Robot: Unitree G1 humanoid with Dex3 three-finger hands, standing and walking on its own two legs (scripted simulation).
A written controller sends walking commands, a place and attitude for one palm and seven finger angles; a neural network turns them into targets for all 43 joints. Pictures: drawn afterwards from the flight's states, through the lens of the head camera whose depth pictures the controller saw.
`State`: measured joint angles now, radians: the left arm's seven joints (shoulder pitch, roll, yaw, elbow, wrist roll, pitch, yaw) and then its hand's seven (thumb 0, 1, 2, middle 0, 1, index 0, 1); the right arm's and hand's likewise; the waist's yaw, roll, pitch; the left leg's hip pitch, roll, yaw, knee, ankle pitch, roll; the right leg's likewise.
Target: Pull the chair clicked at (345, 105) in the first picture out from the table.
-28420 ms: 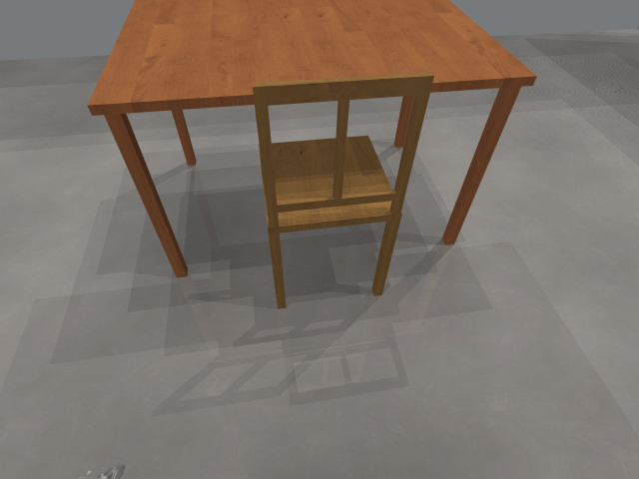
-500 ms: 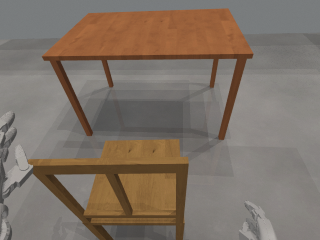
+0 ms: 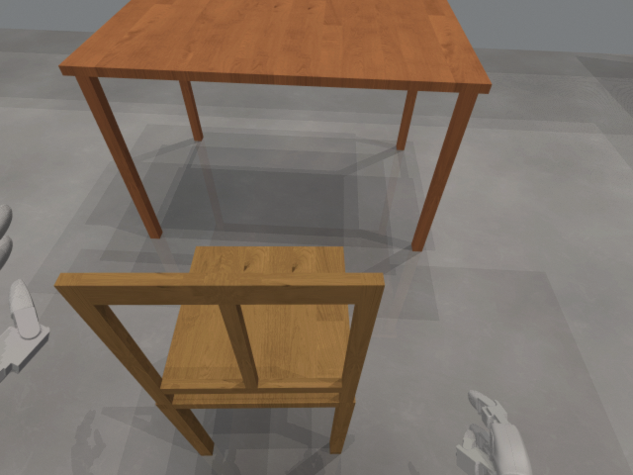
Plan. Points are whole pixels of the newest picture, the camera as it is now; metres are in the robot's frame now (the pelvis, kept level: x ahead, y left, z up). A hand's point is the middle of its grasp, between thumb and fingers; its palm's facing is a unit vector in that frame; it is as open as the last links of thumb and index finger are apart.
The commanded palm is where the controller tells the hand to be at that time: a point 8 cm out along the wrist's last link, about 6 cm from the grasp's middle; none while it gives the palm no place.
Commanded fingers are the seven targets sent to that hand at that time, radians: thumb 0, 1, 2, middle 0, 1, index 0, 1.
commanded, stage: step back with the hand held close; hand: left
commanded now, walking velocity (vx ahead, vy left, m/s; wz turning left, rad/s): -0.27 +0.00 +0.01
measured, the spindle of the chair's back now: (242, 348) +0.31 +0.15 -0.10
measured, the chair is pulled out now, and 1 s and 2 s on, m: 0.59 0.59 0.59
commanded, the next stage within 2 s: stop stepping back and stand still in 1.26 s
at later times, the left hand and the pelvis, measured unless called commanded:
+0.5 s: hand (32, 354) +0.18 +0.26 +0.17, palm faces +0.46 -0.77 -0.45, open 7.4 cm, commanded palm +0.11 +0.30 +0.18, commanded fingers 0.00 0.90 0.90 -0.20 -0.30 -0.20 -0.30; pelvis -0.03 +0.00 -0.01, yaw +1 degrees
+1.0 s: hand (5, 401) +0.14 +0.25 +0.18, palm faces +0.46 -0.77 -0.44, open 7.4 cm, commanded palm +0.06 +0.30 +0.18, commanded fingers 0.00 0.90 0.90 -0.20 -0.30 -0.20 -0.30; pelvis -0.06 -0.01 -0.01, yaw +3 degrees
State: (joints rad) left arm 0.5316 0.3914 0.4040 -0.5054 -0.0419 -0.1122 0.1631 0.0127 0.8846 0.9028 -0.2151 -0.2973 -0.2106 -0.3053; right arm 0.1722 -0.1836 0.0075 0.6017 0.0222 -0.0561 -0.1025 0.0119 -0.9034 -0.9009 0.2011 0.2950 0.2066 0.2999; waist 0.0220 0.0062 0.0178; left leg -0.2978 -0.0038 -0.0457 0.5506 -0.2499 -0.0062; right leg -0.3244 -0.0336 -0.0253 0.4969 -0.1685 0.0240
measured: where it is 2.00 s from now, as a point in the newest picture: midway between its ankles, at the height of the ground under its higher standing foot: outside the picture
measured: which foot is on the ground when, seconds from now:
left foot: down 0.00-0.88, up 0.90-1.00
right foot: down 0.00-1.00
